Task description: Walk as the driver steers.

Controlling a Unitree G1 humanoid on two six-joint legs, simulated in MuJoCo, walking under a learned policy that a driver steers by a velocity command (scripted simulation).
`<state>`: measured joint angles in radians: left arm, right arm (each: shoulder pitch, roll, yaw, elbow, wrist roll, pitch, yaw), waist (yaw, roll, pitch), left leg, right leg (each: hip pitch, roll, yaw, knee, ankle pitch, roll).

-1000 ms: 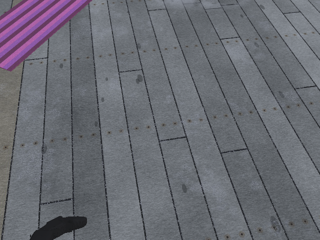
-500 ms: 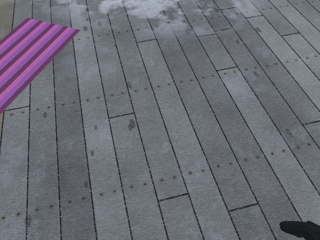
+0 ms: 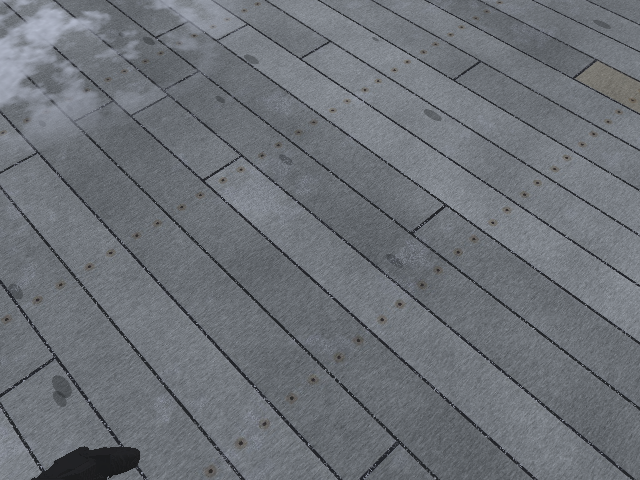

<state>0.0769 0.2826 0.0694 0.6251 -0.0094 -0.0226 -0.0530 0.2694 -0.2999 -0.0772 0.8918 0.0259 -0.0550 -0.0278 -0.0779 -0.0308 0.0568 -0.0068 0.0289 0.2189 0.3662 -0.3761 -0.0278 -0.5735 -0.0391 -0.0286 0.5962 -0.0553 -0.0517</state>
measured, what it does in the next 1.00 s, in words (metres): walks ahead, turning left: right foot, then left foot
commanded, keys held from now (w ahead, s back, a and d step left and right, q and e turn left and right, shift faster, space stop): e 0.04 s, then q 0.94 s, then w+q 0.02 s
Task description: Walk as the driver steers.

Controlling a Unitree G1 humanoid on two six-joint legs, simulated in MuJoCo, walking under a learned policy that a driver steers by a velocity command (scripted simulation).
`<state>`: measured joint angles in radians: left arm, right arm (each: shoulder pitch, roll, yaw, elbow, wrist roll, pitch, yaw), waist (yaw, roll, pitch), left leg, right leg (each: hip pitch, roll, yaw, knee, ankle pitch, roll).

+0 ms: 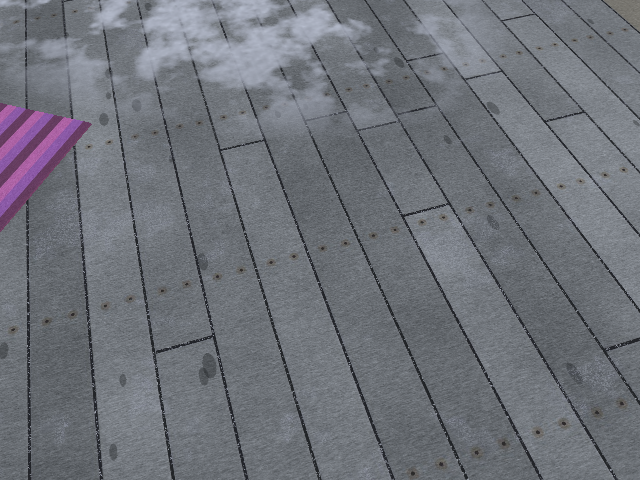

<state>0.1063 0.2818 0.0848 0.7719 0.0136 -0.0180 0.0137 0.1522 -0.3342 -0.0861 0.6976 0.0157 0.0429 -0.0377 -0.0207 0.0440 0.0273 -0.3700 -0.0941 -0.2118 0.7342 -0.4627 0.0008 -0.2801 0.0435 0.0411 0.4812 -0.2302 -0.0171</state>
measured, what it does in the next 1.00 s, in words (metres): walks ahead: left foot, then right foot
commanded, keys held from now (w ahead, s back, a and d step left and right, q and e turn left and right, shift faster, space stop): w+q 0.18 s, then w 0.82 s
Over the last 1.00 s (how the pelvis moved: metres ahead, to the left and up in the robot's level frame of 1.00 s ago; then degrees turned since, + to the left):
0.12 0.00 0.00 23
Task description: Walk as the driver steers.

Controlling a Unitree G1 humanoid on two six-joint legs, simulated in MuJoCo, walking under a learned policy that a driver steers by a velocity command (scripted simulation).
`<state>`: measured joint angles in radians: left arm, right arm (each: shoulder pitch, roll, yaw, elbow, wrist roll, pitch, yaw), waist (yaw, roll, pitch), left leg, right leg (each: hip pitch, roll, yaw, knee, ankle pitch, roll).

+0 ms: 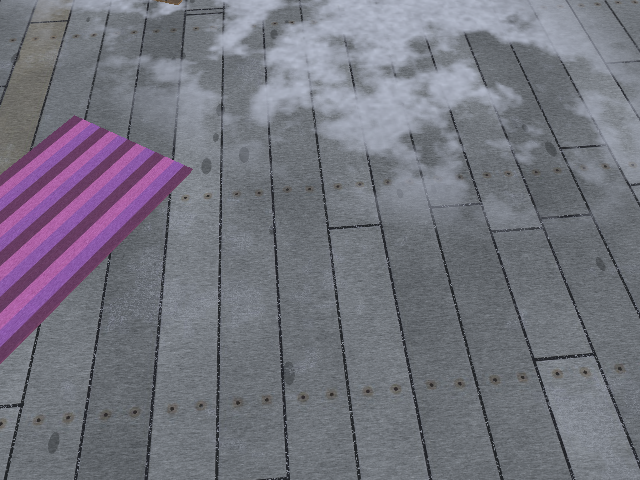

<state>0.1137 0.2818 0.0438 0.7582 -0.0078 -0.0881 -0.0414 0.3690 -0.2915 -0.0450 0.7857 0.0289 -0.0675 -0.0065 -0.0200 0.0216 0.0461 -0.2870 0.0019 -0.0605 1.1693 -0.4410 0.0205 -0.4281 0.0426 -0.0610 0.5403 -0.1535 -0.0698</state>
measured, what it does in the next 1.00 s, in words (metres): walks ahead, turning right: left foot, then right foot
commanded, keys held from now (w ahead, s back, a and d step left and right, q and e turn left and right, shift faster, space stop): w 0.38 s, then w+e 0.62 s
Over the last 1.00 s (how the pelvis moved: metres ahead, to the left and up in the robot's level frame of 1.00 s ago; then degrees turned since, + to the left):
0.38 0.10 -0.01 12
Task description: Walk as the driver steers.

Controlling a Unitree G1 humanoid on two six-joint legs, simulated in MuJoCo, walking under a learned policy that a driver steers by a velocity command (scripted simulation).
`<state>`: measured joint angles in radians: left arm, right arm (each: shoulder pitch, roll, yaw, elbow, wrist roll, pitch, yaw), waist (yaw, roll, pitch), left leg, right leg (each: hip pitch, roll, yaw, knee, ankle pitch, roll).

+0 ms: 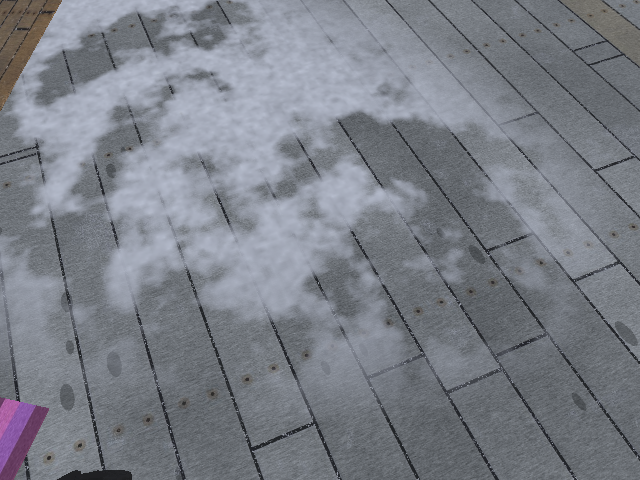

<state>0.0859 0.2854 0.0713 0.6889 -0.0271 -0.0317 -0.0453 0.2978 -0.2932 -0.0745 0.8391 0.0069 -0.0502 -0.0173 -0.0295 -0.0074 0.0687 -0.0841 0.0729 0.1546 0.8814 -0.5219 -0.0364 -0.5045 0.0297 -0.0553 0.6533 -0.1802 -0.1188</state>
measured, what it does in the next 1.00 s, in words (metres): walks ahead, turning right: left foot, then right foot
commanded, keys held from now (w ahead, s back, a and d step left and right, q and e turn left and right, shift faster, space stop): w+e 0.74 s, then no key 0.26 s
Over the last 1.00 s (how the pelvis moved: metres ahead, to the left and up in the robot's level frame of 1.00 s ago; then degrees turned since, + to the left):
0.56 -0.01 -0.01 -18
